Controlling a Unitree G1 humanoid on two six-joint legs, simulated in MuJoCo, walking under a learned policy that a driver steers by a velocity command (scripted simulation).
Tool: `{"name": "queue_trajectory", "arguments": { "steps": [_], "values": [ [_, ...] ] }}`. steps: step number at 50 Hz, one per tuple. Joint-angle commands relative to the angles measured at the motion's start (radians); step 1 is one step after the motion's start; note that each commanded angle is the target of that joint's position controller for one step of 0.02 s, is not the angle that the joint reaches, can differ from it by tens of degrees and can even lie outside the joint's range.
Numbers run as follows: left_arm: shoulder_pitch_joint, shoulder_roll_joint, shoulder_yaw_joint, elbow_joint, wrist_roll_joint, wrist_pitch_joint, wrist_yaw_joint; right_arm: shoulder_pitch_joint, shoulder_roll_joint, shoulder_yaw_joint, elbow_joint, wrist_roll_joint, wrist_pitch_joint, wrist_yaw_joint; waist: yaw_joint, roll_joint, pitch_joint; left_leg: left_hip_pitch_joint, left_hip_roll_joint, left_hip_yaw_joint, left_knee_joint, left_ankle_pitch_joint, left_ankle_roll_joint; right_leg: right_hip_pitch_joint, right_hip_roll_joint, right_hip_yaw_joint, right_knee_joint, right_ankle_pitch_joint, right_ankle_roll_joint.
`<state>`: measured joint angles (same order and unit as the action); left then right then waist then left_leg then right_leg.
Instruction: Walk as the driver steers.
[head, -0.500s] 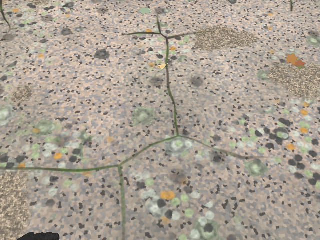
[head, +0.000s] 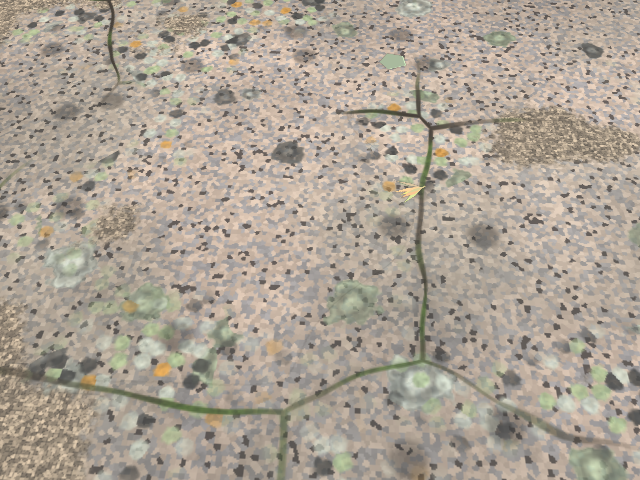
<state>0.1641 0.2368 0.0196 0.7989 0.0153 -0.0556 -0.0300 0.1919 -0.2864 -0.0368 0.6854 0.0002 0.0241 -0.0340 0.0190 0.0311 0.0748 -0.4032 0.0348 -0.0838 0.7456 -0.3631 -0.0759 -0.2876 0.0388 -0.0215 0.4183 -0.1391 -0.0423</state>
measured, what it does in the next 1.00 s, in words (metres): walks ahead, turning right: left foot, then left foot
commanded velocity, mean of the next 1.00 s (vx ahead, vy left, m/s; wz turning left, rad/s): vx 0.23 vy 0.00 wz -0.43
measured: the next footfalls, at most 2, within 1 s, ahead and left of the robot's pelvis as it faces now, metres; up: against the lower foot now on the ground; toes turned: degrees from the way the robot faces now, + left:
left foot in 0.08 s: +0.09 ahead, +0.15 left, +0.00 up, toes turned -3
left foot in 0.74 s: +0.24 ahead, +0.11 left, +0.00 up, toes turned -26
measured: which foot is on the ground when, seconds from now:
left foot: up 0.00-0.06, down 0.08-0.36, up 0.38-0.72, down 0.74-1.00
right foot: down 0.00-0.74, up 0.76-1.00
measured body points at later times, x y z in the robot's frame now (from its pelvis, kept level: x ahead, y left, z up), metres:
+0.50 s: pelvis +0.06 +0.00 +0.00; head +0.08 -0.02 +0.44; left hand +0.23 +0.26 -0.10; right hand +0.15 -0.31 -0.11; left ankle +0.06 +0.15 -0.67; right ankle +0.05 -0.09 -0.74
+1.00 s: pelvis +0.20 -0.01 +0.01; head +0.23 -0.01 +0.46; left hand +0.48 +0.14 -0.09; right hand +0.10 -0.28 -0.10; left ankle +0.20 +0.12 -0.74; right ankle +0.21 -0.20 -0.66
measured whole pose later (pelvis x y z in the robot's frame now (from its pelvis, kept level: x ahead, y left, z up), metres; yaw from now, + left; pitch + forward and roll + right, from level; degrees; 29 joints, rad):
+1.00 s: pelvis +0.20 -0.01 +0.01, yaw -30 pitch +1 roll +1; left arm 0.21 0.32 0.08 0.67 -0.02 -0.02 -0.02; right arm 0.37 -0.26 -0.06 0.76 -0.01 -0.09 -0.01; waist -0.06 -0.05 0.00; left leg -0.05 0.00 0.08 0.28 -0.26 0.01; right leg -0.69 -0.05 0.09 1.01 -0.15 0.03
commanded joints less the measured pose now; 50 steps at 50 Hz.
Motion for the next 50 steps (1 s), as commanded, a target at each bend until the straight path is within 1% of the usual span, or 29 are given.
{"name": "queue_trajectory", "arguments": {
  "steps": [1,3,4,5,7,9,12,15,17,18,19,20,21,22,23,25,28,30,32,35,36,37,38,39,40,41,42,45,50],
  "values": [
    [-0.078,0.159,0.033,-0.057,-0.013,0.001,0.006,0.105,-0.066,-0.021,-0.017,-0.005,0.008,-0.002,-0.051,-0.149,-0.206,0.25,-0.009,0.039,-0.184,0.174,0.015,0.035,-0.227,0.164,-0.088,0.319,-0.161],
    [-0.062,0.128,0.017,-0.04,-0.021,0.009,0.001,0.054,-0.079,-0.023,-0.035,-0.029,0.01,-0.003,-0.054,-0.123,-0.146,0.337,0.005,0.014,-0.325,0.282,0.05,-0.052,-0.171,0.183,-0.097,-0.012,-0.085],
    [-0.043,0.12,0.012,-0.036,-0.01,0.009,-0.002,0.035,-0.121,-0.031,-0.058,-0.033,0.008,-0.009,-0.041,-0.076,-0.131,0.372,0.075,-0.046,-0.333,0.334,0.079,-0.099,-0.14,0.184,-0.075,-0.148,-0.041],
    [0.006,0.135,0.019,-0.037,-0.011,0.011,-0.003,0.004,-0.192,-0.051,-0.057,-0.023,0.011,-0.015,0.008,0.035,-0.097,0.313,0.099,-0.046,-0.299,0.226,0.123,-0.122,-0.075,0.135,-0.06,-0.246,-0.011],
    [-0.044,0.158,0.027,-0.049,-0.02,0.023,0.008,0.0,-0.135,-0.048,-0.054,-0.022,0.003,-0.011,-0.029,0.059,-0.051,0.221,0.064,-0.02,-0.315,0.068,0.125,-0.108,-0.041,0.102,0.017,-0.193,0.007],
    [-0.032,0.165,0.036,-0.056,-0.024,0.032,0.018,0.015,-0.129,-0.053,-0.055,-0.018,-0.008,-0.016,-0.033,0.083,-0.061,0.239,0.076,-0.017,-0.298,0.179,0.121,-0.133,-0.031,0.1,0.094,-0.065,0.0],
    [-0.009,0.151,0.047,-0.078,-0.028,0.042,0.016,0.056,-0.153,-0.068,-0.053,-0.009,-0.013,-0.032,-0.035,0.122,-0.121,0.293,0.196,-0.089,-0.294,0.408,0.19,-0.167,-0.02,0.066,0.247,0.002,0.014],
    [0.011,0.136,0.057,-0.092,-0.026,0.059,0.002,-0.011,-0.15,-0.072,-0.075,0.001,-0.011,-0.046,-0.013,0.157,-0.138,0.257,0.291,-0.124,-0.278,0.532,0.239,-0.153,-0.035,0.025,0.335,-0.214,0.016],
    [0.032,0.137,0.064,-0.092,-0.028,0.07,-0.005,-0.056,-0.154,-0.075,-0.085,0.008,-0.008,-0.048,0.009,0.11,-0.12,0.161,0.248,-0.042,-0.227,0.441,0.187,-0.054,-0.035,0.016,0.229,-0.142,-0.012],
    [0.03,0.187,0.08,-0.102,-0.022,0.072,0.001,-0.021,-0.146,-0.078,-0.08,0.003,-0.009,-0.046,-0.009,-0.016,-0.103,0.093,0.165,0.051,-0.114,0.287,0.122,-0.003,-0.077,0.126,0.115,0.08,-0.049],
    [0.035,0.287,0.108,-0.112,-0.018,0.073,0.01,-0.042,-0.111,-0.068,-0.114,-0.016,-0.011,-0.041,-0.025,-0.267,-0.091,-0.075,-0.007,0.184,0.099,0.071,0.021,0.075,-0.22,0.429,-0.005,0.258,-0.168],
    [0.147,0.286,0.105,-0.102,-0.003,0.063,0.006,-0.127,-0.095,-0.058,-0.143,-0.019,-0.018,-0.041,0.069,-0.311,-0.147,-0.248,-0.08,0.072,0.302,-0.316,0.011,0.222,-0.323,0.638,-0.101,0.217,-0.296],
    [0.166,0.272,0.096,-0.098,-0.003,0.042,0.004,-0.096,-0.101,-0.062,-0.135,-0.003,-0.028,-0.031,0.059,-0.213,-0.192,-0.306,-0.05,-0.015,0.415,-0.314,0.031,0.287,-0.343,0.648,-0.11,0.038,-0.305],
    [0.134,0.251,0.092,-0.106,-0.022,0.029,0.008,-0.073,-0.109,-0.066,-0.118,0.008,-0.035,-0.021,0.035,-0.138,-0.179,-0.339,-0.022,-0.031,0.426,-0.237,0.047,0.292,-0.313,0.611,-0.112,-0.163,-0.269],
    [0.098,0.231,0.085,-0.114,-0.039,0.025,0.016,-0.081,-0.122,-0.071,-0.114,0.007,-0.045,-0.016,0.026,-0.11,-0.135,-0.368,0.002,-0.034,0.365,-0.151,0.056,0.267,-0.291,0.586,-0.136,-0.323,-0.234],
    [0.057,0.214,0.074,-0.129,-0.038,0.035,0.038,-0.107,-0.116,-0.072,-0.113,-0.003,-0.067,-0.008,0.021,-0.146,-0.098,-0.3,0.007,-0.015,0.246,-0.037,0.044,0.197,-0.232,0.53,-0.183,-0.381,-0.2],
    [0.068,0.223,0.08,-0.137,-0.03,0.043,0.057,-0.115,-0.076,-0.059,-0.105,0.002,-0.101,0.016,0.026,-0.159,-0.099,-0.17,-0.033,0.022,0.044,0.05,0.025,0.148,-0.172,0.438,-0.18,-0.257,-0.188],
    [0.075,0.238,0.088,-0.142,-0.035,0.043,0.057,-0.124,-0.059,-0.051,-0.103,0.007,-0.114,0.027,0.031,-0.166,-0.099,-0.085,-0.057,0.034,-0.076,0.064,0.021,0.107,-0.159,0.428,-0.164,-0.243,-0.188],
    [0.083,0.245,0.092,-0.147,-0.039,0.046,0.051,-0.121,-0.073,-0.054,-0.103,0.018,-0.123,0.035,0.03,-0.179,-0.096,-0.004,-0.076,0.039,-0.154,0.081,0.022,0.057,-0.16,0.463,-0.157,-0.284,-0.188],
    [0.063,0.221,0.086,-0.158,-0.045,0.052,0.045,-0.054,-0.09,-0.066,-0.085,0.029,-0.135,0.036,-0.028,-0.167,-0.086,0.185,-0.075,0.041,-0.291,0.183,0.045,-0.043,-0.133,0.505,-0.107,-0.371,-0.148],
    [0.063,0.193,0.078,-0.162,-0.042,0.05,0.044,-0.008,-0.101,-0.073,-0.074,0.028,-0.137,0.032,-0.055,-0.149,-0.092,0.281,-0.053,0.037,-0.322,0.182,0.06,-0.1,-0.104,0.491,-0.055,-0.4,-0.118],
    [0.051,0.135,0.062,-0.17,-0.037,0.044,0.043,0.094,-0.135,-0.085,-0.056,0.02,-0.139,0.022,-0.102,-0.094,-0.127,0.437,0.059,-0.065,-0.349,0.115,0.099,-0.219,-0.056,0.432,0.103,-0.457,-0.068],
    [0.056,0.054,0.04,-0.198,-0.04,0.037,0.042,0.182,-0.205,-0.094,-0.045,-0.011,-0.134,0.015,-0.109,0.115,-0.173,0.559,0.266,-0.37,-0.47,-0.17,0.191,-0.389,0.063,0.242,0.42,-0.482,-0.006],
    [0.053,0.12,0.054,-0.239,-0.054,0.024,0.042,0.187,-0.249,-0.107,-0.028,-0.026,-0.132,0.029,-0.078,0.233,-0.106,0.49,0.392,-0.652,-0.559,-0.416,0.29,-0.546,0.012,0.195,0.597,-0.474,0.006],
    [0.055,0.184,0.072,-0.221,-0.051,0.022,0.041,0.129,-0.181,-0.09,-0.042,-0.006,-0.133,0.028,-0.065,0.169,-0.023,0.444,0.366,-0.586,-0.567,-0.44,0.293,-0.593,-0.046,0.193,0.683,-0.393,0.014],
    [0.062,0.2,0.081,-0.198,-0.043,0.024,0.037,0.101,-0.132,-0.076,-0.044,0.005,-0.133,0.025,-0.06,0.128,0.005,0.423,0.306,-0.46,-0.56,-0.336,0.26,-0.592,-0.059,0.178,0.715,-0.316,0.025],
    [0.073,0.189,0.083,-0.185,-0.036,0.025,0.035,0.076,-0.115,-0.068,-0.048,0.002,-0.131,0.023,-0.048,0.104,-0.009,0.409,0.265,-0.359,-0.561,-0.222,0.235,-0.57,-0.075,0.164,0.726,-0.25,0.032],
    [0.026,0.141,0.074,-0.202,-0.038,0.022,0.018,0.077,-0.103,-0.06,-0.033,-0.012,-0.136,0.017,-0.058,0.094,-0.009,0.354,0.212,-0.14,-0.596,0.074,0.222,-0.535,-0.106,0.134,0.731,-0.083,0.056],
    [-0.057,0.085,0.05,-0.229,-0.033,0.016,0.007,0.127,-0.122,-0.061,0.021,-0.005,-0.131,0.024,-0.077,0.057,-0.004,0.343,0.193,0.022,-0.614,0.273,0.248,-0.476,-0.104,0.102,0.478,0.061,0.08]
  ]
}}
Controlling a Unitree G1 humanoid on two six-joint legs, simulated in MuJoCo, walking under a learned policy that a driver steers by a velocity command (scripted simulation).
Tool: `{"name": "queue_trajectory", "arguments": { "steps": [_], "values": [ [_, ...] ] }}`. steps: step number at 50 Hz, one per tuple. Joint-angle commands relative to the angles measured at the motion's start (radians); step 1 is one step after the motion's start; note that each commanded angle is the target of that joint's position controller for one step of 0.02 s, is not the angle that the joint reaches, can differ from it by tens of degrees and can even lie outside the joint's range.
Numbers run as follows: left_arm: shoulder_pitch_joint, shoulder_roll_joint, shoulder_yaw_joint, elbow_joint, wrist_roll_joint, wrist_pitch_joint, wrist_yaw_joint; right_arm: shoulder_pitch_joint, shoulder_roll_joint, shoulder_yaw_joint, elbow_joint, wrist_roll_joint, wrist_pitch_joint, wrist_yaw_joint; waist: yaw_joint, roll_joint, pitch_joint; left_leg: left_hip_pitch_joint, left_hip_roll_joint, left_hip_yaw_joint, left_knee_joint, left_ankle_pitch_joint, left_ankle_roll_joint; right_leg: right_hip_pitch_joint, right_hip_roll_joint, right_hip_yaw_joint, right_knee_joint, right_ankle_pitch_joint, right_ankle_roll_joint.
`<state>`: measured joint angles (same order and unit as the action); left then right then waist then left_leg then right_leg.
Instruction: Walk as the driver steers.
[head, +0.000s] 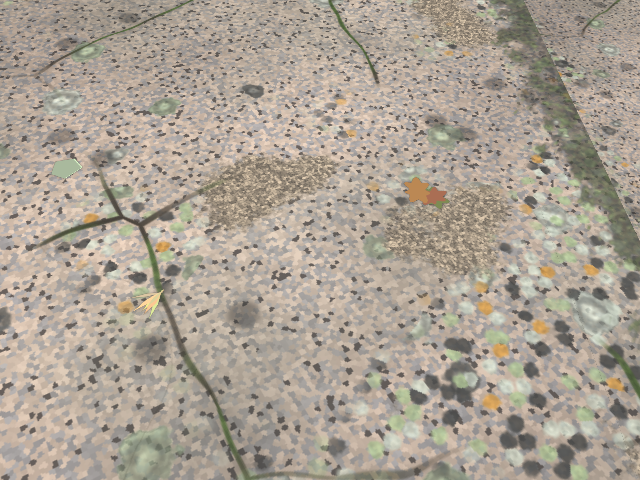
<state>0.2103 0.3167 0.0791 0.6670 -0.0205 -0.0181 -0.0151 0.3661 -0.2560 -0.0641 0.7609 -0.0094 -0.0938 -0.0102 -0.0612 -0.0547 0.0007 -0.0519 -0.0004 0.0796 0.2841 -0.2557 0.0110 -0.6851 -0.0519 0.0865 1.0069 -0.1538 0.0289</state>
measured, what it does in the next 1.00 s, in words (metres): walks ahead, turning left: right foot, then left foot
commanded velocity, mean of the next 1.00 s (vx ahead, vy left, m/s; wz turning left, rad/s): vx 0.29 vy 0.00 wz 0.20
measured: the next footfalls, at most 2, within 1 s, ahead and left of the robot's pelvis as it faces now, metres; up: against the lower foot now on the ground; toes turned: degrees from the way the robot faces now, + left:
right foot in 0.20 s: +0.27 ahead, -0.16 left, +0.00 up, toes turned -4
left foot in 0.68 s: +0.51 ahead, +0.06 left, +0.00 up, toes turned +13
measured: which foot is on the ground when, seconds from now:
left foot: down 0.00-0.22, up 0.24-0.66, down 0.68-1.00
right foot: up 0.00-0.18, down 0.20-0.70, up 0.72-1.00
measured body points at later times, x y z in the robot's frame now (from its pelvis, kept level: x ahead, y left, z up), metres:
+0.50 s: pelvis +0.26 -0.07 +0.00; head +0.29 -0.07 +0.45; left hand +0.31 +0.21 -0.12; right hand +0.42 -0.34 -0.11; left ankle +0.38 +0.10 -0.67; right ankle +0.23 -0.16 -0.74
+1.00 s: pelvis +0.41 -0.04 -0.01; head +0.45 -0.01 +0.44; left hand +0.47 +0.26 -0.13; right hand +0.64 -0.25 -0.10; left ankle +0.47 +0.05 -0.75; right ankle +0.49 -0.20 -0.71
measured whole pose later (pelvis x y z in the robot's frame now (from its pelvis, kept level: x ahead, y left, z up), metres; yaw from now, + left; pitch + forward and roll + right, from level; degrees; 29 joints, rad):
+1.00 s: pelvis +0.41 -0.04 -0.01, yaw +16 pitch +2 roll +0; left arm 0.14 0.29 0.05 0.77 0.00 0.03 0.04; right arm 0.14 -0.26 -0.04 0.66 -0.02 0.00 0.00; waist -0.02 -0.02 0.06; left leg -0.38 -0.09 -0.03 0.46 -0.11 0.08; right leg -0.49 -0.06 0.07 0.86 -0.37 0.08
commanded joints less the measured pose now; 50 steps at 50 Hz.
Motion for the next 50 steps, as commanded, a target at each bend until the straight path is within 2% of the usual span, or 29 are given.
{"name": "queue_trajectory", "arguments": {
  "steps": [1,4,7,8,9,10,11,12,13,14,15,16,17,19,22,26,29,32,33,34,35,36,37,38,39,40,43,45,50],
  "values": [
    [-0.134,-0.003,-0.015,-0.105,0.004,-0.026,-0.014,-0.044,-0.164,-0.036,-0.046,0.011,-0.01,0.001,-0.004,0.143,0.078,-0.017,0.226,-0.116,-0.154,0.185,0.16,-0.048,-0.013,-0.028,-0.18,0.101,0.006],
    [-0.212,-0.012,-0.026,-0.126,0.002,-0.036,-0.033,-0.001,-0.198,-0.043,-0.009,0.033,-0.001,0.003,-0.021,0.136,0.101,-0.016,0.249,-0.085,-0.157,0.209,0.16,0.041,-0.007,-0.084,-0.329,0.11,-0.021],
    [-0.225,0.023,-0.016,-0.141,-0.001,-0.04,-0.042,0.021,-0.224,-0.049,0.024,0.048,0.014,0.007,0.006,0.155,0.096,0.064,0.291,-0.082,-0.102,0.382,0.147,0.114,0.019,-0.111,-0.421,0.021,-0.075],
    [-0.183,0.047,-0.004,-0.135,0.002,-0.043,-0.04,0.023,-0.234,-0.048,0.034,0.051,0.02,0.006,0.042,0.168,0.06,0.075,0.288,-0.078,-0.028,0.578,0.137,0.212,0.046,-0.128,-0.453,-0.004,-0.099],
    [-0.053,0.081,0.018,-0.1,0.003,-0.044,-0.034,0.015,-0.234,-0.043,0.042,0.053,0.028,0.005,0.125,0.159,-0.021,0.05,0.257,-0.042,0.128,0.754,0.114,0.405,0.079,-0.154,-0.508,0.034,-0.131],
    [0.108,0.135,0.044,-0.055,0.006,-0.042,-0.021,0.026,-0.209,-0.029,0.043,0.047,0.026,0.001,0.202,0.147,-0.128,-0.081,0.211,-0.016,0.336,0.725,0.079,0.678,0.059,-0.128,-0.491,0.066,-0.158],
    [0.271,0.235,0.066,-0.03,0.03,-0.034,0.001,0.055,-0.107,0.007,0.001,0.015,0.017,0.006,0.229,-0.049,-0.309,-0.406,0.114,0.005,0.724,0.258,0.023,1.057,-0.221,0.221,-0.475,0.026,-0.249],
    [0.269,0.237,0.056,-0.031,0.029,-0.036,0.001,0.11,-0.068,0.024,0.003,0.03,-0.003,0.008,0.185,-0.215,-0.457,-0.589,-0.024,-0.148,0.978,-0.322,-0.004,1.133,-0.389,0.638,-0.648,-0.113,-0.36],
    [0.217,0.151,0.032,-0.03,0.027,-0.042,-0.003,0.032,-0.182,-0.011,-0.002,0.06,-0.012,0.011,0.206,-0.107,-0.318,-0.679,0.03,-0.228,1.048,-0.284,0.003,1.016,-0.351,0.528,-0.683,-0.163,-0.313],
    [0.165,0.113,0.019,-0.019,0.02,-0.046,-0.003,-0.039,-0.186,-0.014,-0.027,0.068,-0.013,0.013,0.177,-0.092,-0.174,-0.711,0.079,-0.188,1.024,-0.203,0.013,0.88,-0.308,0.357,-0.698,-0.137,-0.274],
    [0.1,0.082,0.009,-0.011,0.019,-0.052,-0.006,-0.067,-0.167,-0.012,-0.026,0.052,-0.009,0.008,0.137,-0.03,-0.097,-0.679,0.118,-0.174,0.965,-0.121,0.011,0.748,-0.26,0.26,-0.734,-0.091,-0.246],
    [0.052,0.049,0.002,-0.01,0.023,-0.062,-0.009,-0.061,-0.16,-0.017,-0.02,0.039,0.003,0.006,0.102,-0.054,-0.054,-0.637,0.144,-0.179,0.919,-0.058,0.007,0.66,-0.224,0.179,-0.77,-0.034,-0.231],
    [0.021,0.036,0.001,-0.006,0.029,-0.071,-0.01,-0.026,-0.141,-0.016,-0.004,0.041,0.019,0.009,0.073,-0.067,-0.036,-0.578,0.156,-0.184,0.911,-0.01,0.002,0.595,-0.203,0.118,-0.81,0.0,-0.224],
    [0.002,0.033,0.007,0.015,0.031,-0.093,-0.01,-0.005,-0.098,-0.01,0.007,0.044,0.044,0.008,0.046,-0.036,-0.008,-0.558,0.154,-0.185,0.896,0.033,-0.011,0.535,-0.201,0.032,-0.859,0.101,-0.232],
    [-0.03,0.048,0.012,0.041,0.043,-0.102,0.003,-0.058,-0.09,-0.012,-0.021,0.029,0.054,0.001,0.026,-0.012,0.055,-0.584,0.124,-0.186,0.767,0.128,-0.04,0.497,-0.181,-0.122,-0.854,0.437,-0.22],
    [-0.017,0.09,0.021,0.058,0.032,-0.081,0.033,-0.202,-0.05,0.008,-0.078,0.014,0.044,0.035,0.078,0.005,0.057,-0.497,0.088,-0.078,0.447,0.352,-0.034,0.514,-0.147,-0.251,-0.823,0.525,-0.191],
    [0.008,0.125,0.034,0.077,0.013,-0.054,0.045,-0.231,-0.077,-0.001,-0.12,0.018,0.051,0.063,0.083,0.0,0.033,-0.511,0.079,-0.069,0.364,0.306,-0.004,0.64,-0.2,-0.252,-0.754,0.57,-0.184],
    [-0.019,0.149,0.046,0.066,-0.01,-0.021,0.059,-0.175,-0.135,-0.029,-0.139,0.011,0.059,0.077,0.037,-0.019,-0.018,-0.438,0.021,-0.022,0.336,0.159,0.047,0.704,-0.214,-0.257,-0.572,0.739,-0.153],
    [-0.029,0.145,0.046,0.06,-0.014,-0.012,0.061,-0.096,-0.165,-0.046,-0.126,0.011,0.059,0.074,-0.005,-0.004,-0.061,-0.335,-0.016,-0.007,0.29,0.165,0.073,0.689,-0.186,-0.271,-0.43,0.749,-0.131],
    [-0.018,0.122,0.037,0.056,-0.012,-0.009,0.06,0.003,-0.21,-0.068,-0.106,0.008,0.056,0.057,-0.054,0.058,-0.12,-0.169,-0.042,-0.03,0.188,0.329,0.108,0.624,-0.118,-0.29,-0.218,0.624,-0.081],
    [0.066,0.031,0.007,0.035,0.041,-0.013,0.05,-0.001,-0.304,-0.084,-0.125,0.007,0.059,0.031,0.013,0.298,-0.197,0.087,0.167,-0.314,0.249,0.836,0.199,0.353,-0.009,-0.285,0.097,-0.082,-0.011],
    [0.154,0.022,-0.012,0.022,0.048,-0.02,0.032,-0.056,-0.334,-0.076,-0.18,-0.014,0.054,0.032,0.069,0.353,-0.376,0.291,0.395,-0.782,0.174,0.817,0.439,0.095,0.163,-0.098,0.4,-0.594,0.035],
    [0.088,0.116,0.009,0.046,0.019,-0.021,0.02,-0.085,-0.25,-0.057,-0.204,-0.005,0.057,0.04,0.001,0.15,-0.409,0.244,0.363,-0.698,0.113,0.652,0.402,0.071,0.091,0.034,0.432,-0.512,0.018],
    [0.013,0.119,0.009,0.024,-0.002,-0.014,0.02,-0.139,-0.202,-0.041,-0.203,0.004,0.056,0.039,0.015,0.107,-0.287,0.135,0.32,-0.572,0.1,0.531,0.346,0.037,0.056,0.011,0.386,-0.426,0.005],
    [-0.005,0.098,0.007,0.036,0.009,-0.002,0.032,-0.174,-0.161,-0.028,-0.195,0.018,0.06,0.035,0.041,0.033,-0.192,0.011,0.271,-0.481,0.086,0.441,0.289,0.041,0.011,-0.002,0.302,-0.371,0.009],
    [-0.015,0.101,0.009,0.036,0.017,0.013,0.044,-0.201,-0.141,-0.02,-0.191,0.02,0.064,0.03,0.059,0.06,-0.147,-0.1,0.24,-0.433,0.066,0.39,0.264,0.091,-0.013,0.0,0.223,-0.333,0.013],
    [0.039,0.068,0.004,0.06,0.019,0.034,0.052,-0.23,-0.159,-0.023,-0.187,-0.011,0.067,0.022,0.092,0.142,-0.133,-0.243,0.178,-0.338,0.028,0.41,0.25,0.235,0.005,-0.036,0.099,-0.276,0.036],
    [0.027,0.049,-0.003,0.064,0.022,0.035,0.06,-0.225,-0.162,-0.024,-0.177,-0.01,0.07,0.011,0.081,0.144,-0.149,-0.23,0.176,-0.318,0.033,0.406,0.251,0.25,0.001,-0.034,-0.005,-0.255,0.051],
    [-0.025,0.05,-0.006,0.066,0.017,0.038,0.061,-0.245,-0.15,-0.016,-0.156,-0.013,0.089,0.003,0.046,0.184,-0.115,-0.268,0.164,-0.334,0.005,0.048,0.226,0.326,-0.005,-0.039,-0.207,-0.181,0.052]
  ]
}}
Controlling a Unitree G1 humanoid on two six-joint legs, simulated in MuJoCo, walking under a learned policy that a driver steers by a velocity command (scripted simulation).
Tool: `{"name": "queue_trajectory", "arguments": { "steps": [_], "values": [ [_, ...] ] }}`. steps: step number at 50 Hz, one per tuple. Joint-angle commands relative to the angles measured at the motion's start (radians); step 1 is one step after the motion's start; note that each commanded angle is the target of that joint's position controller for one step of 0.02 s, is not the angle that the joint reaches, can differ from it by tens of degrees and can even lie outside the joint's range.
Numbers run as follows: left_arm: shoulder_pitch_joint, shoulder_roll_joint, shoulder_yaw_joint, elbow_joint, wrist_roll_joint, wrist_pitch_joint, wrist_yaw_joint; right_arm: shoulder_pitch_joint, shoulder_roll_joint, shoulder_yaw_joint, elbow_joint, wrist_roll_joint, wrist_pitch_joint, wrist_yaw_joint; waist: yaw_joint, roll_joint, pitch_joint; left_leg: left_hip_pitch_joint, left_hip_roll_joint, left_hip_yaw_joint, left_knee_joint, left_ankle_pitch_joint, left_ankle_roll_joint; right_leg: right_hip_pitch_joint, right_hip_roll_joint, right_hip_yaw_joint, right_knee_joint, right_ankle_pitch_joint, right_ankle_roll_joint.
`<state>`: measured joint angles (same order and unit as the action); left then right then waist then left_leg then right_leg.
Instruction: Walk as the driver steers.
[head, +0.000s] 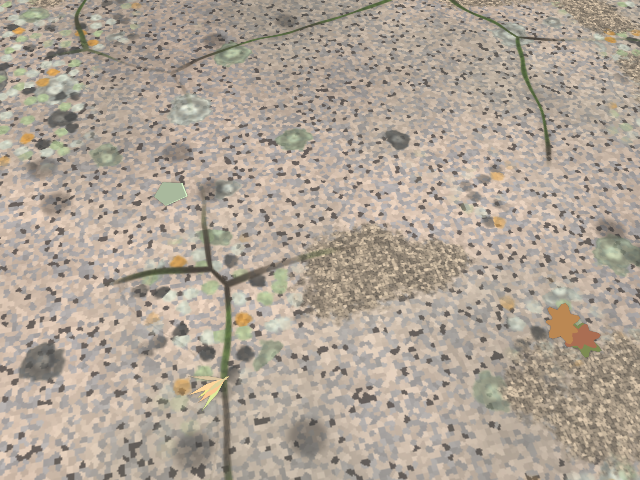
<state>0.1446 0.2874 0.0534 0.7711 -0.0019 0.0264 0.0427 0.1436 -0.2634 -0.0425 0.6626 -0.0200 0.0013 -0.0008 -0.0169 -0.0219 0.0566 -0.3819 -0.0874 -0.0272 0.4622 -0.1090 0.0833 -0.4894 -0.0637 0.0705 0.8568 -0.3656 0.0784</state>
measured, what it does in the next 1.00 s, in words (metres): steps on the spot: right foot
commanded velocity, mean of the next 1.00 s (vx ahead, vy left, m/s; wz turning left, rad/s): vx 0.02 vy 0.00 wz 0.04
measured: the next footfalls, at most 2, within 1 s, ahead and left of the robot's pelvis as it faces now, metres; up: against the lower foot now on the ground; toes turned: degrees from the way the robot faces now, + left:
right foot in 0.10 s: +0.07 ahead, -0.17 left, +0.00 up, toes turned +1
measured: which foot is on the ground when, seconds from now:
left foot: down 0.00-1.00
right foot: up 0.00-0.08, down 0.10-1.00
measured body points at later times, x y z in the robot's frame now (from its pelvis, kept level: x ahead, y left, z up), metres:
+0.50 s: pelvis +0.05 -0.05 +0.00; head +0.07 -0.05 +0.45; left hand +0.16 +0.20 -0.13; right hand +0.18 -0.30 -0.12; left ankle +0.08 +0.07 -0.73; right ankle +0.03 -0.17 -0.73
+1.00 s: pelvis +0.06 -0.06 +0.00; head +0.07 -0.06 +0.45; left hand +0.10 +0.20 -0.14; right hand +0.14 -0.32 -0.14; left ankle +0.08 +0.07 -0.73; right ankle +0.03 -0.17 -0.73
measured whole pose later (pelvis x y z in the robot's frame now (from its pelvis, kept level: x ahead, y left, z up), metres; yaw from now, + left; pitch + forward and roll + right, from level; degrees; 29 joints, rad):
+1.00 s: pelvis +0.06 -0.06 +0.00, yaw +1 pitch -2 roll +0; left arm 0.24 0.23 0.02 1.02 0.00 -0.01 0.03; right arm 0.16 -0.23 -0.05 1.04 0.00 0.02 -0.04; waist 0.00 0.00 0.03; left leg -0.24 -0.02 -0.08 0.54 -0.30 0.00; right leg -0.13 0.02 0.00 0.49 -0.33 -0.02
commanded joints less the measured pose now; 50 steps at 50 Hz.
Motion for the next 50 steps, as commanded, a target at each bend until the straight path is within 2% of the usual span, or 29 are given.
{"name": "queue_trajectory", "arguments": {
  "steps": [1,3,4,5,6,7,8,9,11,13,16,20,32,46,47,48,49,50],
  "values": [
    [0.038,0.079,0.019,-0.037,-0.001,-0.009,0.001,-0.022,-0.136,-0.034,-0.05,-0.003,-0.004,-0.005,-0.002,0.155,-0.159,0.063,0.252,-0.238,-0.17,-0.139,0.149,0.144,0.01,-0.027,-0.098,0.03,-0.002],
    [0.06,0.064,0.016,-0.024,0.002,-0.019,-0.008,-0.031,-0.112,-0.022,-0.036,0.003,0.001,-0.003,0.017,0.144,-0.142,0.055,0.242,-0.243,-0.14,-0.193,0.122,0.215,0.023,-0.047,-0.247,0.087,-0.021],
    [0.083,0.051,0.013,-0.013,0.008,-0.025,-0.014,-0.028,-0.092,-0.013,-0.027,0.008,0.002,-0.002,0.035,0.132,-0.135,0.034,0.223,-0.232,-0.121,-0.224,0.091,0.283,0.033,-0.062,-0.364,0.163,-0.039],
    [0.086,0.067,0.012,-0.014,0.022,-0.031,-0.019,0.017,-0.067,-0.004,-0.006,0.005,-0.003,-0.001,0.03,0.099,-0.129,0.008,0.192,-0.216,-0.097,-0.254,0.038,0.339,-0.005,-0.017,-0.427,0.234,-0.063],
    [0.084,0.133,0.021,-0.026,0.032,-0.035,-0.017,0.052,-0.057,-0.001,-0.001,-0.009,-0.01,0.001,-0.008,-0.015,-0.119,-0.022,0.125,-0.152,-0.003,-0.288,-0.013,0.353,-0.117,0.096,-0.455,0.332,-0.108],
    [0.032,0.141,0.024,-0.006,0.027,-0.035,-0.018,0.075,-0.037,-0.002,-0.005,-0.006,-0.015,0.005,-0.069,-0.171,-0.102,0.058,0.058,-0.046,0.008,-0.237,-0.052,0.211,-0.137,0.126,-0.475,0.166,-0.164],
    [0.002,0.078,0.011,-0.022,0.025,-0.042,-0.025,0.019,-0.07,-0.006,0.0,-0.015,-0.014,0.002,-0.033,-0.142,-0.081,0.143,0.069,-0.05,0.023,-0.161,-0.07,0.132,-0.098,0.111,-0.51,0.016,-0.152],
    [0.008,0.065,0.006,-0.014,0.029,-0.049,-0.027,-0.018,-0.084,-0.014,-0.006,-0.008,-0.01,0.0,-0.019,-0.127,-0.07,0.167,0.073,-0.055,0.031,-0.127,-0.063,0.113,-0.071,0.084,-0.512,-0.031,-0.122],
    [0.018,0.078,0.006,-0.009,0.022,-0.064,-0.027,-0.015,-0.086,-0.016,0.005,-0.004,0.003,-0.007,-0.008,-0.097,-0.052,0.161,0.088,-0.081,0.022,-0.091,-0.043,0.133,-0.039,0.045,-0.486,0.024,-0.092],
    [0.058,0.075,0.004,0.006,0.014,-0.069,-0.02,-0.011,-0.075,-0.015,0.017,0.0,0.001,-0.008,0.006,-0.048,-0.062,0.146,0.096,-0.091,0.013,-0.049,-0.034,0.181,-0.024,0.024,-0.449,0.101,-0.089],
    [0.081,0.069,0.002,0.017,0.011,-0.065,-0.013,-0.007,-0.06,-0.015,0.037,0.005,-0.006,-0.009,0.02,-0.006,-0.083,0.148,0.098,-0.091,0.02,0.024,-0.04,0.227,-0.015,0.012,-0.42,0.179,-0.096],
    [0.078,0.06,-0.002,0.028,0.009,-0.059,-0.014,0.001,-0.058,-0.019,0.066,0.009,-0.004,-0.014,0.024,0.024,-0.096,0.172,0.102,-0.095,0.027,0.086,-0.046,0.249,-0.003,0.0,-0.407,0.234,-0.1],
    [0.066,0.05,-0.008,0.11,0.006,-0.055,-0.023,0.002,-0.074,-0.028,0.179,0.016,0.009,-0.036,0.019,0.022,-0.074,0.231,0.112,-0.098,0.012,0.138,-0.056,0.27,0.018,-0.019,-0.44,0.27,-0.1],
    [0.095,0.048,-0.017,0.209,0.007,-0.052,-0.016,-0.01,-0.071,-0.025,0.32,0.018,0.012,-0.044,0.018,0.02,-0.04,0.237,0.104,-0.077,-0.026,0.08,-0.069,0.272,0.029,-0.026,-0.486,0.214,-0.103],
    [0.116,0.043,-0.018,0.223,0.007,-0.051,-0.015,0.005,-0.06,-0.022,0.336,0.018,0.013,-0.044,0.019,0.011,-0.06,0.241,0.087,-0.058,-0.021,-0.017,-0.069,0.28,0.035,-0.028,-0.502,0.108,-0.109],
    [0.127,0.061,-0.012,0.23,0.001,-0.047,-0.012,0.005,-0.06,-0.023,0.345,0.023,0.013,-0.045,0.024,-0.011,-0.041,0.207,0.055,-0.024,0.013,-0.172,-0.068,0.27,0.031,-0.01,-0.523,-0.059,-0.129],
    [0.131,0.093,-0.002,0.228,-0.006,-0.044,-0.007,-0.002,-0.062,-0.024,0.345,0.028,0.01,-0.044,0.032,-0.055,-0.007,0.137,0.024,0.014,0.071,-0.325,-0.067,0.26,-0.001,0.05,-0.56,-0.248,-0.165],
    [0.155,0.12,0.006,0.228,-0.011,-0.046,-0.004,-0.031,-0.065,-0.024,0.332,0.03,-0.001,-0.04,0.049,-0.102,0.035,0.042,0.018,0.04,0.15,-0.377,-0.066,0.264,-0.078,0.16,-0.627,-0.403,-0.215]
  ]
}}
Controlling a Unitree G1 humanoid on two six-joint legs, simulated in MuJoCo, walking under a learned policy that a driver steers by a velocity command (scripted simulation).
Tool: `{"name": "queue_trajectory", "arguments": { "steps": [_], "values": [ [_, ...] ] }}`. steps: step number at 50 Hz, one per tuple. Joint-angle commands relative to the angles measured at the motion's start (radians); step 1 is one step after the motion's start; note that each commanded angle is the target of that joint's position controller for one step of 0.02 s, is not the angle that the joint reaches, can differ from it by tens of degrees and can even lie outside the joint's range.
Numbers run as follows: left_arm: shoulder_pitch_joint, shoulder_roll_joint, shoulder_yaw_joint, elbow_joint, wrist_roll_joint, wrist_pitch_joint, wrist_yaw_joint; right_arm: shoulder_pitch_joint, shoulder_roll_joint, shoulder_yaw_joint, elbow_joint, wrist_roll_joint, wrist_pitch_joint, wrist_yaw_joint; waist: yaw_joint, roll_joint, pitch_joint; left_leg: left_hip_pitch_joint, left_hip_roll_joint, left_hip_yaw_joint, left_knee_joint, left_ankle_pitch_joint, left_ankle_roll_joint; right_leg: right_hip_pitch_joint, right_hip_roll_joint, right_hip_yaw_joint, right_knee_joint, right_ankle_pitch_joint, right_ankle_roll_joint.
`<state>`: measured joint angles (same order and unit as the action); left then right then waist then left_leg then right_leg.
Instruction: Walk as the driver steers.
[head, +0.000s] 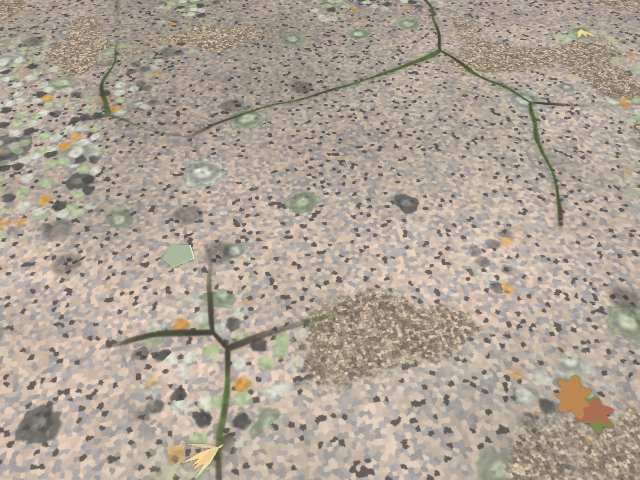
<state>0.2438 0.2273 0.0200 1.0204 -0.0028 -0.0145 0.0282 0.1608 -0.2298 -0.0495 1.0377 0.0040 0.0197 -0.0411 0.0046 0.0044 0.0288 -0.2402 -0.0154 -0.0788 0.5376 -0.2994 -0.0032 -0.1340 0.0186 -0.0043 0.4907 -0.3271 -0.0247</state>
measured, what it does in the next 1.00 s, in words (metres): walks ahead, turning right: right foot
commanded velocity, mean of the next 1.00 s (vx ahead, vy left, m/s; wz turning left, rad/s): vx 0.41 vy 0.00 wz -0.36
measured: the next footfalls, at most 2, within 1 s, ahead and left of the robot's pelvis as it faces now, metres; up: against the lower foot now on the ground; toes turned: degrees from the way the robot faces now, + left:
right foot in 0.70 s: +0.42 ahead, -0.11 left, +0.00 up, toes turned -17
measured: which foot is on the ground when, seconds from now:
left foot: down 0.00-0.70, up 0.72-1.00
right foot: down 0.00-0.20, up 0.22-0.68, down 0.70-1.00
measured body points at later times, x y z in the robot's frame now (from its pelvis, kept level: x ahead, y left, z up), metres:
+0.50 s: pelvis +0.16 +0.05 +0.00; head +0.17 +0.06 +0.45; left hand +0.33 +0.29 -0.12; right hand +0.07 -0.18 -0.14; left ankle +0.05 +0.14 -0.74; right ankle +0.28 -0.13 -0.67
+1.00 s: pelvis +0.43 -0.04 +0.01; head +0.45 -0.07 +0.46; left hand +0.59 +0.19 -0.11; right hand +0.51 -0.37 -0.08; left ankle +0.67 +0.08 -0.67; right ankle +0.38 -0.10 -0.74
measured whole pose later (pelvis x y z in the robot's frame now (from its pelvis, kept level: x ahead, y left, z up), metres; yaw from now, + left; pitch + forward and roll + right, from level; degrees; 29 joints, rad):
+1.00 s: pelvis +0.43 -0.04 +0.01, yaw -25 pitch +2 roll +0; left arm 0.31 0.26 0.07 0.82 -0.02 -0.06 0.00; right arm 0.05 -0.30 -0.05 0.77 -0.02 -0.11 -0.02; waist 0.06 0.03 0.03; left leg -0.67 0.12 -0.12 0.73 -0.03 -0.06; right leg -0.16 0.14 0.10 0.34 -0.19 -0.11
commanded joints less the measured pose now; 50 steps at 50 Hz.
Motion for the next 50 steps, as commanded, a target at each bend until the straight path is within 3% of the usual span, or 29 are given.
{"name": "queue_trajectory", "arguments": {
  "steps": [1,2,4,6,7,9,10,11,12,13,14,17,19,22,25,29,32,33,34,35,36,37,38,39,40,42,45,48,50],
  "values": [
    [0.067,0.216,0.052,-0.021,-0.016,-0.012,0.013,-0.081,-0.092,-0.015,-0.061,0.01,-0.037,0.007,0.036,-0.173,0.11,-0.176,-0.029,0.107,0.17,-0.154,0.024,-0.092,-0.269,0.37,-0.33,-0.517,-0.171],
    [0.073,0.227,0.059,-0.02,-0.017,-0.022,0.015,-0.106,-0.09,-0.013,-0.074,0.016,-0.054,0.014,0.042,-0.174,0.153,-0.232,0.018,0.08,0.237,-0.13,0.033,-0.104,-0.34,0.456,-0.369,-0.499,-0.214],
    [0.068,0.201,0.058,-0.026,-0.014,-0.043,0.01,-0.108,-0.097,-0.017,-0.078,0.026,-0.079,0.03,0.035,-0.15,0.166,-0.333,0.072,0.051,0.286,-0.192,0.051,-0.022,-0.365,0.459,-0.363,-0.36,-0.223],
    [0.042,0.193,0.06,-0.038,-0.028,-0.048,0.003,-0.089,-0.089,-0.016,-0.07,0.031,-0.097,0.043,0.014,-0.126,0.137,-0.25,0.078,0.076,0.135,-0.158,0.063,-0.008,-0.309,0.343,-0.33,-0.235,-0.178],
    [0.015,0.198,0.062,-0.045,-0.034,-0.045,-0.001,-0.049,-0.079,-0.017,-0.05,0.029,-0.102,0.047,-0.014,-0.118,0.111,-0.107,0.049,0.121,0.031,-0.065,0.061,-0.07,-0.259,0.261,-0.298,-0.178,-0.153],
    [0.013,0.185,0.056,-0.05,-0.031,-0.037,-0.008,0.126,-0.095,-0.037,0.03,0.024,-0.1,0.046,-0.081,-0.085,0.036,0.221,-0.027,0.171,-0.055,0.082,0.037,-0.234,-0.17,0.17,-0.176,-0.075,-0.123],
    [-0.015,0.139,0.04,-0.063,-0.025,-0.041,-0.012,0.239,-0.133,-0.052,0.052,0.023,-0.1,0.039,-0.136,0.007,0.0,0.361,0.061,0.034,-0.123,0.026,0.064,-0.334,-0.104,0.103,0.026,0.016,-0.08],
    [-0.024,0.053,0.017,-0.106,-0.017,-0.055,-0.015,0.371,-0.252,-0.076,0.065,0.019,-0.102,0.032,-0.16,0.288,-0.076,0.503,0.313,-0.366,-0.282,-0.129,0.181,-0.52,0.018,-0.02,0.391,-0.103,-0.006],
    [-0.041,0.092,0.031,-0.121,-0.041,-0.068,-0.01,0.379,-0.218,-0.058,0.074,-0.003,-0.12,0.042,-0.152,0.243,-0.071,0.442,0.425,-0.607,-0.368,-0.262,0.274,-0.606,0.036,0.114,0.626,-0.251,-0.011],
    [-0.035,0.128,0.041,-0.122,-0.067,-0.077,-0.014,0.277,-0.161,-0.037,0.044,-0.003,-0.136,0.043,-0.099,0.143,0.027,0.382,0.417,-0.524,-0.376,-0.315,0.254,-0.681,-0.024,0.179,0.711,-0.174,-0.043],
    [-0.021,0.136,0.044,-0.113,-0.068,-0.081,-0.019,0.195,-0.122,-0.024,0.015,0.002,-0.144,0.045,-0.065,0.119,0.068,0.335,0.371,-0.4,-0.387,-0.26,0.206,-0.685,-0.063,0.176,0.713,-0.068,-0.062],
    [-0.011,0.119,0.057,-0.093,-0.041,-0.071,-0.03,0.153,-0.075,-0.002,0.002,-0.009,-0.143,0.048,-0.033,0.105,0.069,0.277,0.262,-0.085,-0.387,0.124,0.106,-0.606,-0.107,0.15,0.607,0.127,-0.063],
    [-0.026,0.081,0.053,-0.1,-0.036,-0.057,-0.043,0.201,-0.09,-0.001,0.014,-0.022,-0.141,0.04,-0.038,0.078,0.055,0.272,0.247,0.007,-0.389,0.287,0.115,-0.611,-0.105,0.119,0.597,0.185,-0.04],
    [-0.127,0.058,0.044,-0.161,-0.033,-0.049,-0.048,0.194,-0.121,-0.001,0.004,-0.029,-0.135,0.024,-0.044,0.046,0.093,0.227,0.245,0.093,-0.425,0.38,0.128,-0.643,-0.103,0.095,0.458,0.274,-0.01],
    [-0.24,0.041,0.029,-0.222,-0.024,-0.05,-0.062,0.211,-0.139,-0.001,-0.005,-0.02,-0.13,0.01,-0.066,0.048,0.113,0.192,0.232,0.187,-0.453,0.415,0.117,-0.582,-0.098,0.006,0.285,0.374,-0.006],
    [-0.334,0.034,0.02,-0.289,-0.025,-0.05,-0.092,0.274,-0.154,-0.006,0.004,-0.005,-0.112,0.006,-0.07,0.037,0.126,0.299,0.268,0.258,-0.384,0.606,0.112,-0.56,-0.072,-0.067,0.162,0.337,-0.05],
    [-0.259,0.089,0.048,-0.303,-0.027,-0.045,-0.108,0.237,-0.198,-0.02,-0.027,-0.004,-0.09,-0.005,0.016,0.106,0.024,0.379,0.292,0.3,-0.17,1.127,0.096,-0.396,0.013,-0.138,0.164,0.215,-0.11],
    [-0.155,0.129,0.069,-0.284,-0.029,-0.041,-0.11,0.217,-0.215,-0.026,-0.042,-0.009,-0.08,-0.009,0.077,0.127,-0.042,0.366,0.297,0.3,-0.021,1.22,0.092,-0.268,0.043,-0.142,0.168,0.179,-0.137],
    [0.003,0.188,0.101,-0.247,-0.03,-0.037,-0.101,0.19,-0.22,-0.027,-0.06,-0.006,-0.076,-0.008,0.16,0.113,-0.126,0.276,0.273,0.302,0.189,1.168,0.075,-0.038,0.069,-0.119,0.103,0.213,-0.175],
    [0.146,0.256,0.13,-0.218,-0.028,-0.021,-0.075,0.193,-0.206,-0.02,-0.084,-0.013,-0.086,-0.003,0.209,0.01,-0.207,0.034,0.213,0.298,0.495,0.801,0.039,0.249,-0.042,0.094,0.05,0.132,-0.225],
    [0.097,0.322,0.138,-0.253,-0.027,-0.02,-0.061,0.265,-0.052,0.019,-0.136,-0.018,-0.123,0.022,0.077,-0.249,-0.304,-0.403,-0.039,0.198,0.92,-0.197,-0.023,0.543,-0.329,0.727,-0.088,-0.006,-0.435],
    [0.126,0.256,0.115,-0.242,-0.01,-0.031,-0.059,0.168,-0.128,0.006,-0.172,0.016,-0.178,0.044,0.136,-0.152,-0.375,-0.51,-0.023,-0.046,1.009,-0.226,0.013,0.55,-0.357,0.869,-0.226,-0.072,-0.442],
    [0.088,0.2,0.102,-0.241,-0.002,-0.048,-0.056,0.083,-0.17,-0.006,-0.214,0.051,-0.197,0.048,0.118,-0.108,-0.231,-0.57,0.036,-0.048,0.954,-0.146,0.045,0.44,-0.32,0.703,-0.237,-0.027,-0.381],
    [0.007,0.166,0.091,-0.252,-0.008,-0.065,-0.064,0.071,-0.164,-0.006,-0.218,0.043,-0.202,0.041,0.052,0.015,-0.113,-0.528,0.083,-0.038,0.836,-0.073,0.048,0.25,-0.266,0.561,-0.251,0.102,-0.338],
    [-0.058,0.137,0.081,-0.269,-0.008,-0.075,-0.067,0.083,-0.173,-0.018,-0.206,0.022,-0.191,0.03,0.01,0.045,-0.085,-0.452,0.119,-0.034,0.735,-0.04,0.04,0.126,-0.221,0.463,-0.256,0.193,-0.301],
    [-0.098,0.135,0.075,-0.288,-0.004,-0.076,-0.062,0.12,-0.167,-0.027,-0.213,-0.001,-0.159,0.028,-0.041,0.024,-0.05,-0.351,0.146,-0.031,0.644,-0.015,0.01,-0.035,-0.175,0.387,-0.289,0.279,-0.291],
    [-0.049,0.181,0.085,-0.282,-0.009,-0.076,-0.039,0.033,-0.136,-0.02,-0.267,-0.027,-0.135,0.02,-0.032,-0.007,-0.015,-0.345,0.141,0.013,0.464,0.085,-0.049,-0.16,-0.14,0.302,-0.313,0.351,-0.292],
    [0.014,0.203,0.093,-0.276,-0.016,-0.065,-0.023,-0.106,-0.113,-0.008,-0.314,-0.025,-0.135,0.019,0.024,-0.039,0.001,-0.316,0.092,0.029,0.193,0.306,-0.064,-0.194,-0.079,0.249,-0.29,0.295,-0.235],
    [0.055,0.206,0.094,-0.267,-0.02,-0.058,-0.02,-0.175,-0.102,-0.001,-0.339,-0.014,-0.14,0.026,0.059,-0.061,-0.008,-0.26,0.052,0.041,0.064,0.404,-0.063,-0.193,-0.069,0.253,-0.269,0.252,-0.203]
  ]
}}
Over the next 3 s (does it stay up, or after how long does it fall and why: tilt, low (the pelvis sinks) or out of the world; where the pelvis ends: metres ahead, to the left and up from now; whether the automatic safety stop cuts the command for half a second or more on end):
stays up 1.37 -0.42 0.00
